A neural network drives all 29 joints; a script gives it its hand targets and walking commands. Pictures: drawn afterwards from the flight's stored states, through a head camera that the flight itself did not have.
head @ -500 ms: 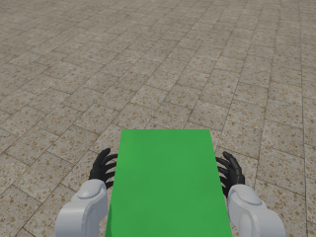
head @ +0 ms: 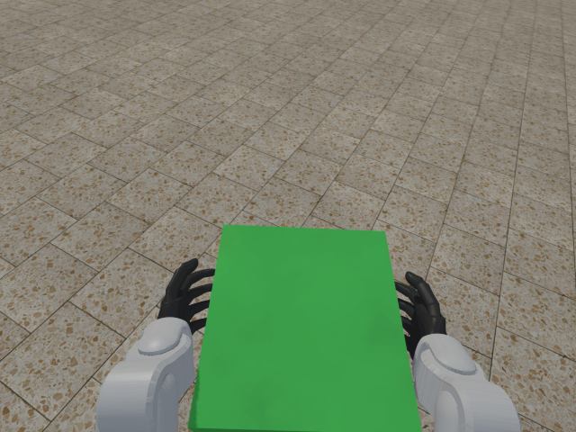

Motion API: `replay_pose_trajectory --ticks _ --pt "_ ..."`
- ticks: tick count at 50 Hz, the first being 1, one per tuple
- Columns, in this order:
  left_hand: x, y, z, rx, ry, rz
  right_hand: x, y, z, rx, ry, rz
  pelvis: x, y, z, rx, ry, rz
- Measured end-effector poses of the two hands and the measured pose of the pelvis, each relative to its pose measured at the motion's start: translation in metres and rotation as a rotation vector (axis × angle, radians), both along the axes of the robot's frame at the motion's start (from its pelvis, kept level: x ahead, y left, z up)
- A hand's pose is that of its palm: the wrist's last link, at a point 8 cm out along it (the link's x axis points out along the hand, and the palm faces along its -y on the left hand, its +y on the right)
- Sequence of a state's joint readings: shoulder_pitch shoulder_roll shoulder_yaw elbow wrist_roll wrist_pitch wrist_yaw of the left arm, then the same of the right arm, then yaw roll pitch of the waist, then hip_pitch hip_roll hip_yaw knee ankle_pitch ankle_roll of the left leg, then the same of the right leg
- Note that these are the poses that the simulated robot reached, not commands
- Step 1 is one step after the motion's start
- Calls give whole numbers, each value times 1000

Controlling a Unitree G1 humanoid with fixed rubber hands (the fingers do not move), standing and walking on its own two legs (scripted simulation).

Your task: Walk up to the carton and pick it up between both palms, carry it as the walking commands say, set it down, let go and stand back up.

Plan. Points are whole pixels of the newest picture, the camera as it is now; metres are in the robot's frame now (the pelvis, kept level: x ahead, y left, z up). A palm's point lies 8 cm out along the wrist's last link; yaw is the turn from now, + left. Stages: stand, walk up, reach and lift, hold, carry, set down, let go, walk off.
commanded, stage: carry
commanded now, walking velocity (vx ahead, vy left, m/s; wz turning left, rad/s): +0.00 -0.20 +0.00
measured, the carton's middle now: (297, 351) +0.25 +0.01 +0.01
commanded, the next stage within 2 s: none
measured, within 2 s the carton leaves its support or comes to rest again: neither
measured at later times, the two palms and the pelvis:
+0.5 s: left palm (291, 406) +0.16 +0.02 +0.07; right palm (567, 406) +0.17 -0.27 +0.09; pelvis -0.06 -0.15 +0.00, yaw +2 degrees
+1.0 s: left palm out of the picture +0.11 -0.16 +0.08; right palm out of the picture +0.11 -0.45 +0.07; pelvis -0.12 -0.31 +0.00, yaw +1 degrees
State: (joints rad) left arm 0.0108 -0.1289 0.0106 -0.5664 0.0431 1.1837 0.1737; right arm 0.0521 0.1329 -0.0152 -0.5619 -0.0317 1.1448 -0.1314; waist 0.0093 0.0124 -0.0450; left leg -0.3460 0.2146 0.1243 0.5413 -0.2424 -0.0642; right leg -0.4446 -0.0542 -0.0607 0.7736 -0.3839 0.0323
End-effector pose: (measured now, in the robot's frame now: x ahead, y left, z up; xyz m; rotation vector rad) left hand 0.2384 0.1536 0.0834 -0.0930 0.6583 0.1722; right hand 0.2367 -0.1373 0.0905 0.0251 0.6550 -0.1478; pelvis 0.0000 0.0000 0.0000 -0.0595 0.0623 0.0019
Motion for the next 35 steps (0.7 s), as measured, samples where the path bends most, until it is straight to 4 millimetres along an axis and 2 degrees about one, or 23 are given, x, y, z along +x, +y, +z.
replay_pose_trajectory --ticks 4,8,13,18,21,24,30,35 --pt "-5 -47 -4 30 -11 -20 -10 -47 -13 29 -13 -19 -8 -40 -12 14 4 -11" --pt "-18 -85 -10 69 47 -51 -28 -84 -25 74 44 -54 -20 -67 -7 48 0 -6" --pt "-37 -106 -6 68 47 -27 -42 -106 -23 81 46 -35 -35 -92 -3 72 2 0" --pt "-54 -116 -3 33 1 19 -45 -116 -10 45 0 12 -46 -115 -5 59 13 12" --pt "-64 -121 -8 -7 -18 41 -49 -121 -4 0 -18 36 -52 -128 -9 50 10 23" --pt "-75 -133 -9 -22 11 44 -59 -132 -1 -19 10 42 -60 -142 -4 34 -2 29" --pt "-84 -169 -4 -20 22 17 -77 -169 3 -18 22 16 -75 -173 4 5 -16 22" --pt "-85 -214 0 -3 -1 -4 -87 -214 1 -3 -1 -5 -86 -213 1 -2 1 -3"
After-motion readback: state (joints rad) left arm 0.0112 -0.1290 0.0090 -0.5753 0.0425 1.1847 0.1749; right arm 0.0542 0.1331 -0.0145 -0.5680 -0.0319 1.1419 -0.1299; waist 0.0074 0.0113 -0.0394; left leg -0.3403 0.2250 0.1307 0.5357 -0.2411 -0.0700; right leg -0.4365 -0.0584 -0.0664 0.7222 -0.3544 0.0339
